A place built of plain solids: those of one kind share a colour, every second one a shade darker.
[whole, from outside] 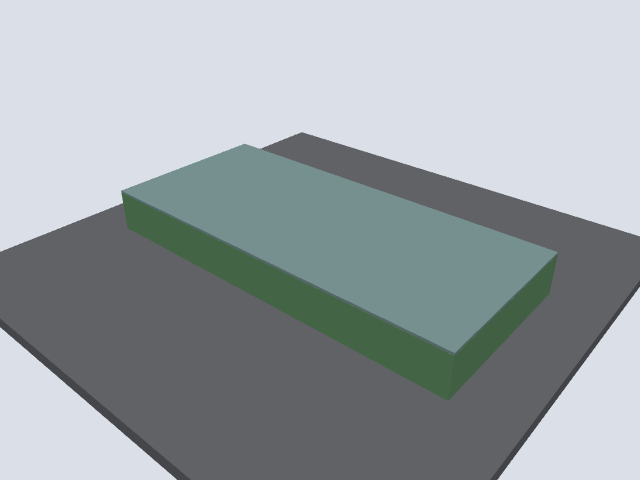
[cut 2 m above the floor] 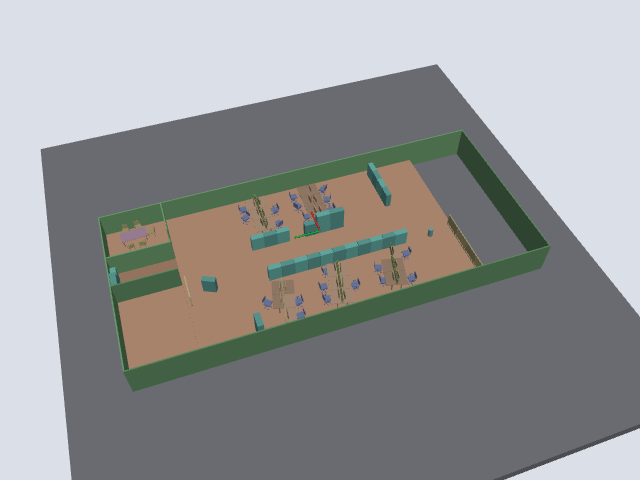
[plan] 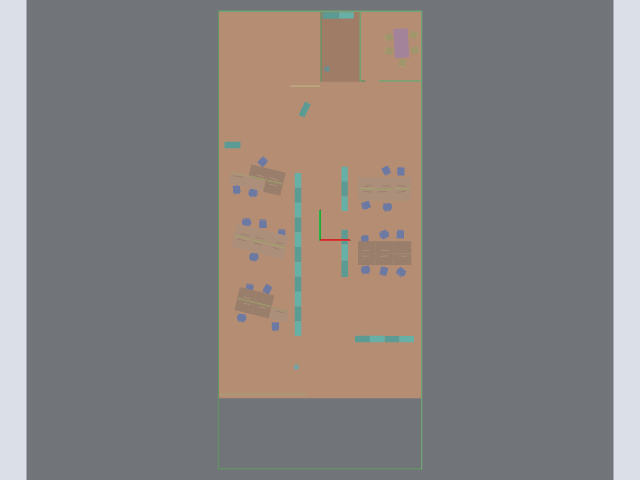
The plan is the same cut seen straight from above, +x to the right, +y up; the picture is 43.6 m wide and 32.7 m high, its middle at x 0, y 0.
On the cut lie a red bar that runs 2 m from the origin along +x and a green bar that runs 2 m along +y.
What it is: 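One storey of an office; an open floor with rows of desks, a band of small rooms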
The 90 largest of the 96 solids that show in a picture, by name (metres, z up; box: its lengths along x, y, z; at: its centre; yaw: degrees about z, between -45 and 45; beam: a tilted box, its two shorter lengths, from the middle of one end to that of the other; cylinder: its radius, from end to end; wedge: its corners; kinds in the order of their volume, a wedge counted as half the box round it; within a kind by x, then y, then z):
{
 "floor_1": {"box": [6.9, 4.75, 0.77], "at": [-3.42, 13.15, 0.34]},
 "floor_2": {"box": [13.75, 21.56, 0.77], "at": [0.0, 0.0, 0.34]},
 "floor_3": {"box": [2.56, 4.75, 0.77], "at": [1.41, 13.15, 0.34]},
 "floor_4": {"box": [4.08, 4.75, 0.77], "at": [4.83, 13.15, 0.34]},
 "roof_1": {"box": [13.95, 31.26, 0.2], "at": [0.0, 0.0, 3.42]},
 "wall_1": {"box": [0.1, 31.26, 3.37], "at": [-6.92, 0.0, 1.64]},
 "wall_2": {"box": [13.75, 0.1, 3.37], "at": [0.0, -15.58, 1.64]},
 "wall_3": {"box": [13.75, 0.1, 3.37], "at": [0.0, 15.58, 1.64]},
 "wall_4": {"box": [0.1, 4.75, 2.6], "at": [0.07, 13.15, 2.02]},
 "wall_5": {"box": [0.1, 4.75, 2.6], "at": [2.74, 13.15, 2.02]},
 "wall_6": {"box": [2.88, 0.1, 2.6], "at": [5.43, 10.83, 2.02]},
 "wall_7": {"box": [0.1, 31.26, 3.37], "at": [6.92, 0.0, 1.64]},
 "cabinet_1": {"box": [1.1, 0.45, 1.95], "at": [-5.96, 6.47, 1.7]},
 "cabinet_2": {"box": [0.43, 1.0, 1.29], "at": [-1.5, -6.03, 1.37]},
 "cabinet_3": {"box": [0.43, 1.0, 1.29], "at": [-1.5, -5.02, 1.37]},
 "cabinet_4": {"box": [0.43, 1.0, 1.29], "at": [-1.5, -4.01, 1.37]},
 "cabinet_5": {"box": [0.43, 1.0, 1.29], "at": [-1.5, -3.0, 1.37]},
 "cabinet_6": {"box": [0.43, 1.0, 1.29], "at": [-1.5, -1.99, 1.37]},
 "cabinet_7": {"box": [0.43, 1.0, 1.29], "at": [-1.5, -0.98, 1.37]},
 "cabinet_8": {"box": [0.43, 1.0, 1.29], "at": [-1.5, 0.03, 1.37]},
 "cabinet_9": {"box": [0.43, 1.0, 1.29], "at": [-1.5, 1.04, 1.37]},
 "cabinet_10": {"box": [0.43, 1.0, 1.29], "at": [-1.5, 2.05, 1.37]},
 "cabinet_11": {"box": [0.43, 1.0, 1.29], "at": [-1.5, 3.06, 1.37]},
 "cabinet_12": {"box": [0.43, 1.0, 1.29], "at": [-1.5, 4.07, 1.37]},
 "cabinet_13": {"box": [0.43, 1.0, 1.29], "at": [-1.03, 8.89, 1.37], "yaw": -25.9},
 "cabinet_14": {"box": [1.1, 0.45, 1.95], "at": [0.73, 15.29, 1.7]},
 "cabinet_15": {"box": [0.43, 1.0, 1.29], "at": [1.68, 0.21, 1.37]},
 "cabinet_16": {"box": [0.43, 1.0, 1.29], "at": [1.68, 2.47, 1.37]},
 "cabinet_17": {"box": [0.43, 1.0, 1.29], "at": [1.68, 3.48, 1.37]},
 "cabinet_18": {"box": [0.43, 1.0, 1.29], "at": [1.68, 4.49, 1.37]},
 "cabinet_19": {"box": [0.45, 1.1, 1.95], "at": [1.69, -1.96, 1.7]},
 "cabinet_20": {"box": [0.45, 1.1, 1.95], "at": [1.69, -0.85, 1.7]},
 "cabinet_21": {"box": [1.0, 0.43, 1.29], "at": [1.79, 15.3, 1.37]},
 "cabinet_22": {"box": [1.0, 0.43, 1.29], "at": [2.88, -6.75, 1.37]},
 "cabinet_23": {"box": [1.0, 0.43, 1.29], "at": [3.89, -6.75, 1.37]},
 "cabinet_24": {"box": [1.0, 0.43, 1.29], "at": [4.9, -6.75, 1.37]},
 "cabinet_25": {"box": [1.0, 0.43, 1.29], "at": [5.91, -6.75, 1.37]},
 "desk_1": {"box": [1.2, 0.8, 0.032], "at": [-5.56, 4.11, 1.43], "yaw": -13.6},
 "desk_2": {"box": [1.2, 0.8, 0.032], "at": [-5.36, -0.21, 1.43], "yaw": -13.6},
 "desk_3": {"box": [1.2, 0.8, 0.032], "at": [-5.16, -4.53, 1.43], "yaw": -13.6},
 "desk_4": {"box": [1.2, 0.8, 0.032], "at": [-5.16, 0.59, 1.43], "yaw": -13.6},
 "desk_5": {"box": [1.2, 0.8, 0.032], "at": [-4.96, -3.73, 1.43], "yaw": -13.6},
 "desk_6": {"box": [1.2, 0.8, 0.032], "at": [-4.38, 3.83, 1.43], "yaw": -13.6},
 "desk_7": {"box": [1.2, 0.8, 0.032], "at": [-4.18, -0.49, 1.43], "yaw": -13.6},
 "desk_8": {"box": [1.2, 0.8, 0.032], "at": [-4.18, 4.62, 1.43], "yaw": -13.6},
 "desk_9": {"box": [1.2, 0.8, 0.032], "at": [-3.99, 0.3, 1.43], "yaw": -13.6},
 "desk_10": {"box": [1.2, 0.8, 0.032], "at": [-3.98, -4.81, 1.43], "yaw": -13.6},
 "desk_11": {"box": [1.2, 0.8, 0.032], "at": [-3.79, -4.02, 1.43], "yaw": -13.6},
 "desk_12": {"box": [1.2, 0.8, 0.032], "at": [-3.2, 3.54, 1.43], "yaw": -13.6},
 "desk_13": {"box": [1.2, 0.8, 0.032], "at": [-3.01, 4.34, 1.43], "yaw": -13.6},
 "desk_14": {"box": [1.2, 0.8, 0.032], "at": [-3.0, -0.78, 1.43], "yaw": -13.6},
 "desk_15": {"box": [1.2, 0.8, 0.032], "at": [-2.81, 0.02, 1.43], "yaw": -13.6},
 "desk_16": {"box": [1.2, 0.8, 0.032], "at": [-2.8, -5.1, 1.43], "yaw": -13.6},
 "desk_17": {"box": [1.2, 0.8, 0.032], "at": [3.19, -1.31, 1.43]},
 "desk_18": {"box": [1.2, 0.8, 0.032], "at": [3.19, -0.49, 1.43]},
 "desk_19": {"box": [1.2, 0.8, 0.032], "at": [3.19, 3.08, 1.43]},
 "desk_20": {"box": [1.2, 0.8, 0.032], "at": [3.19, 3.9, 1.43]},
 "desk_21": {"box": [1.2, 0.8, 0.032], "at": [4.4, -1.31, 1.43]},
 "desk_22": {"box": [1.2, 0.8, 0.032], "at": [4.4, -0.49, 1.43]},
 "desk_23": {"box": [1.2, 0.8, 0.032], "at": [4.4, 3.08, 1.43]},
 "desk_24": {"box": [1.2, 0.8, 0.032], "at": [4.4, 3.9, 1.43]},
 "desk_25": {"box": [1.2, 0.8, 0.032], "at": [5.61, -1.31, 1.43]},
 "desk_26": {"box": [1.2, 0.8, 0.032], "at": [5.61, -0.49, 1.43]},
 "desk_27": {"box": [1.2, 0.8, 0.032], "at": [5.61, 3.08, 1.43]},
 "desk_28": {"box": [1.2, 0.8, 0.032], "at": [5.61, 3.9, 1.43]},
 "officechair_1": {"box": [0.49, 0.52, 0.08], "at": [-5.68, 3.45, 1.21], "yaw": 4.7},
 "officechair_2": {"box": [0.51, 0.48, 0.08], "at": [-5.33, -5.28, 1.24], "yaw": -7.2},
 "officechair_3": {"box": [0.51, 0.48, 0.08], "at": [-5.0, 1.18, 1.24], "yaw": 6.0},
 "officechair_4": {"box": [0.51, 0.48, 0.08], "at": [-4.56, 3.23, 1.27], "yaw": -0.9},
 "officechair_5": {"box": [0.51, 0.48, 0.08], "at": [-4.5, -1.13, 1.22], "yaw": -2.7},
 "officechair_6": {"box": [0.49, 0.52, 0.08], "at": [-3.91, 5.32, 1.2], "yaw": -42.7},
 "officechair_7": {"box": [0.49, 0.52, 0.08], "at": [-3.89, 1.08, 1.25], "yaw": -0.1},
 "officechair_8": {"box": [0.49, 0.52, 0.08], "at": [-3.59, -3.37, 1.24], "yaw": -23.8},
 "officechair_9": {"box": [0.49, 0.52, 0.08], "at": [-3.04, -5.87, 1.27], "yaw": 1.2},
 "officechair_10": {"box": [0.51, 0.48, 0.08], "at": [3.1, -2.01, 1.26], "yaw": 6.0},
 "officechair_11": {"box": [0.52, 0.49, 0.08], "at": [3.16, 2.38, 1.18], "yaw": 20.8},
 "officechair_12": {"box": [0.49, 0.52, 0.08], "at": [4.35, -2.1, 1.24], "yaw": -15.7},
 "officechair_13": {"box": [0.51, 0.48, 0.08], "at": [4.38, 0.36, 1.23], "yaw": 32.9},
 "officechair_14": {"box": [0.49, 0.52, 0.08], "at": [4.51, 4.74, 1.27], "yaw": 26.6},
 "officechair_15": {"box": [0.51, 0.48, 0.08], "at": [4.59, 2.26, 1.24], "yaw": 5.2},
 "officechair_16": {"box": [0.49, 0.52, 0.08], "at": [5.47, 0.37, 1.25], "yaw": -3.1},
 "officechair_17": {"box": [0.49, 0.52, 0.08], "at": [5.51, 4.65, 1.19], "yaw": 1.6},
 "officechair_18": {"box": [0.51, 0.48, 0.08], "at": [5.54, -2.17, 1.2], "yaw": -44.0},
 "guard_1": {"box": [1.41, 0.03, 0.89], "at": [-4.62, -10.53, 1.28]},
 "guard_2": {"box": [5.93, 0.1, 0.12], "at": [-3.89, -10.53, 0.78]},
 "guard_3": {"box": [5.93, 0.1, 0.05], "at": [-3.89, -10.53, 1.75]},
 "guard_4": {"box": [1.41, 0.03, 0.89], "at": [-3.15, -10.53, 1.28]},
 "guard_5": {"box": [1.41, 0.03, 0.89], "at": [-1.69, -10.53, 1.28]},
 "bin_1": {"cylinder": 0.19, "from": [-1.61, -8.65, 0.72], "to": [-1.61, -8.65, 1.46]},
 "meetingtable_1": {"box": [0.99, 2.0, 0.032], "at": [5.54, 13.4, 1.43], "yaw": 3.6}
}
